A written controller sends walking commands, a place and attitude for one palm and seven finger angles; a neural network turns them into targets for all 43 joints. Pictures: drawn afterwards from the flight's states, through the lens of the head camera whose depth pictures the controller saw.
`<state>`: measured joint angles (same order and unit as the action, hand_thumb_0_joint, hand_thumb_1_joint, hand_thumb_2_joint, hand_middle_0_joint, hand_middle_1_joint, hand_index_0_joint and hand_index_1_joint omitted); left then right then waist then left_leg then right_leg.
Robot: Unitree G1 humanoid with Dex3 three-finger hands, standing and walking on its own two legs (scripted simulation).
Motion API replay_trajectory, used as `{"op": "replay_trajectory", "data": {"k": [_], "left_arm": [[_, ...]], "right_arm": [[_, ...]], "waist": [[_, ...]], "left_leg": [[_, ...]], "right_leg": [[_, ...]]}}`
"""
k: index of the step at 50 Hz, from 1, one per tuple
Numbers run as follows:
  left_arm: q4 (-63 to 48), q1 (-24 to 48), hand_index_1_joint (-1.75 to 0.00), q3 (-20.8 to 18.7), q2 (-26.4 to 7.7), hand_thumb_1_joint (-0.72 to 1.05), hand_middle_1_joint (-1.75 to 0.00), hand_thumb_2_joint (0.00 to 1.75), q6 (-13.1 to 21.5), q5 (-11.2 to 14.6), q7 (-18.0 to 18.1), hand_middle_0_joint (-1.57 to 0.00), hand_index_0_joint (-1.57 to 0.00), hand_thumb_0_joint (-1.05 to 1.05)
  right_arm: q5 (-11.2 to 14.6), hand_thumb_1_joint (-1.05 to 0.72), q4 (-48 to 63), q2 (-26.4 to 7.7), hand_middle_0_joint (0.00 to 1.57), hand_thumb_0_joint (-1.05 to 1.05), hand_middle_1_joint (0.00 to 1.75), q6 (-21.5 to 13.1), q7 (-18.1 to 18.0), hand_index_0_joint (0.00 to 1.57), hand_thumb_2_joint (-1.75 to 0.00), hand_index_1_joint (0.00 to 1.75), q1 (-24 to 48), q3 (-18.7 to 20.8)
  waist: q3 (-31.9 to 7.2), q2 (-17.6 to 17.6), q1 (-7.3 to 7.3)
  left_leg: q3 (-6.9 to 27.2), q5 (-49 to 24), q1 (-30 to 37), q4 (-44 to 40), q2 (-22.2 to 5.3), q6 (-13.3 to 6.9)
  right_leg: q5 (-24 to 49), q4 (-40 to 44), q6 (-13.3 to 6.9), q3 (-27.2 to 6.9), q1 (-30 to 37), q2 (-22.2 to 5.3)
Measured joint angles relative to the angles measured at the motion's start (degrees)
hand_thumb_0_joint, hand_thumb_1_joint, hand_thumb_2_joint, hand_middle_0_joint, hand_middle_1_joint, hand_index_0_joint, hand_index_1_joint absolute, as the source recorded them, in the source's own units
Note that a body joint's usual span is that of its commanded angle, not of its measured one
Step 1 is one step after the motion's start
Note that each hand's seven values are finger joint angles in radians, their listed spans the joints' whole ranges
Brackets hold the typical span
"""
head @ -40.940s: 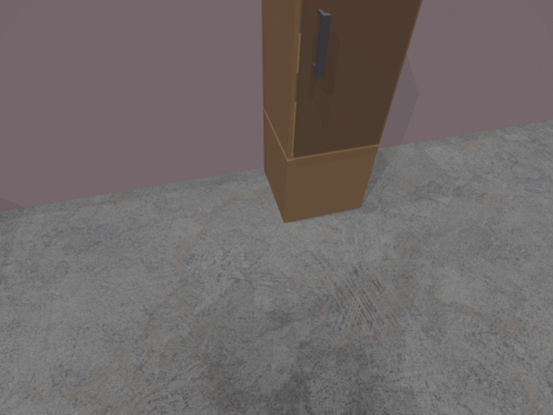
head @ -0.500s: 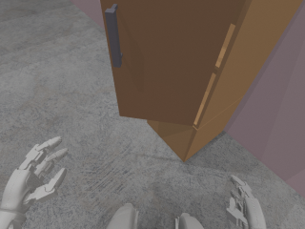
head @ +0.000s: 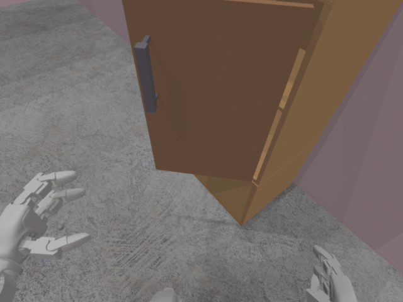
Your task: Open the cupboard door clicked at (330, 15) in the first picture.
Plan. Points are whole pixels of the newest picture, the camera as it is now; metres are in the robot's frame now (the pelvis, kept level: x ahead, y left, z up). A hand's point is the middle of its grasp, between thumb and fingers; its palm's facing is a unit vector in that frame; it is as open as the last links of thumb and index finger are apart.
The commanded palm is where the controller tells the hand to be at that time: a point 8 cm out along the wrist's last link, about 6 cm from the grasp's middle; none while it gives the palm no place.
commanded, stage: raise the hand with hooked fingers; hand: left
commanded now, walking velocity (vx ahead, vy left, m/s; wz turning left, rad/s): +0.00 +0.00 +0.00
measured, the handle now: (149, 76) +0.56 +0.17 +0.14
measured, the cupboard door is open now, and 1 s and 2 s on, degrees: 43 43 43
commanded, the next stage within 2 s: move the hooked fingers beside the handle in 1.20 s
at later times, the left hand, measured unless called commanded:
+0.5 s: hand (47, 180) +0.27 +0.28 +0.13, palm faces -0.01 -1.00 -0.05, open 13.9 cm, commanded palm +0.25 +0.33 +0.14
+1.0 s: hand (53, 156) +0.31 +0.27 +0.15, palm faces +0.00 -1.00 -0.03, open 14.0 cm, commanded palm +0.28 +0.32 +0.16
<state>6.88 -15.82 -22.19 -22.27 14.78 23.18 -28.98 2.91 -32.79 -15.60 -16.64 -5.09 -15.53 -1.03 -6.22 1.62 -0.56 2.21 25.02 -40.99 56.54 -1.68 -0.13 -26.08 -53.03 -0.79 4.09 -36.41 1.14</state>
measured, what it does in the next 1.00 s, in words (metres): stands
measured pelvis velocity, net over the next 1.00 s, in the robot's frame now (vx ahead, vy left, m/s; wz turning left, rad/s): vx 0.02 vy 0.00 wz -0.01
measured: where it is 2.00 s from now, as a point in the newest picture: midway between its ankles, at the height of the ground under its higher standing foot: outside the picture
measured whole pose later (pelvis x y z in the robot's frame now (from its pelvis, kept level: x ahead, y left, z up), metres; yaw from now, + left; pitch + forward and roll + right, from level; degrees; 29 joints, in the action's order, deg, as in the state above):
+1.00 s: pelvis +0.02 +0.00 +0.04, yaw +0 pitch +4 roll -1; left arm 19.6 4.5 -24.5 -25.8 3.7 19.9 -28.9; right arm 4.1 -33.5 -15.7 -12.1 -6.8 -16.4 -3.2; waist -3.9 1.8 -0.4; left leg 0.3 19.0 -24.3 39.7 -0.7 -0.5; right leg -20.2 -37.5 -0.4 2.3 -20.8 0.3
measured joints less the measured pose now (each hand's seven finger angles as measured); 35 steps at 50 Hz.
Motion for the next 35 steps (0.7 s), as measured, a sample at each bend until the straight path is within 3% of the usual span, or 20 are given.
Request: {"op": "replay_trajectory", "data": {"k": [20, 35], "left_arm": [[5.2, 10.3, -1.14, -1.0, -2.2, -0.41, -1.14, 0.34, -6.4, -1.1, 0.2, -0.3, -0.29, -0.01], [10.9, 19.7, -1.2, -2.0, -4.3, -0.5, -1.2, 0.3, -10.8, -2.5, -0.2, -0.3, -0.3, -0.01]], "right_arm": [[0.6, -0.9, 0.1, 0.5, 0.21, 0.02, 0.3, 2.1, -1.0, 0.21, -0.9, 0.3, -0.2, -2.1], [1.2, -0.9, -0.5, 0.0, 0.21, 0.02, 0.3, 3.5, -2.0, 0.21, -0.9, 0.3, -0.2, -2.4]], "waist": [[0.8, 0.3, -0.2], [2.1, 0.2, -0.13]], "left_leg": [[-0.8, -2.8, 9.0, -8.4, 0.7, -0.6], [-1.3, -4.9, 14.5, -13.8, 1.0, -0.7]], "right_leg": [[3.1, 8.6, 0.6, -0.8, 8.9, -0.6], [5.1, 13.6, 0.7, -1.2, 14.1, -0.8]]}}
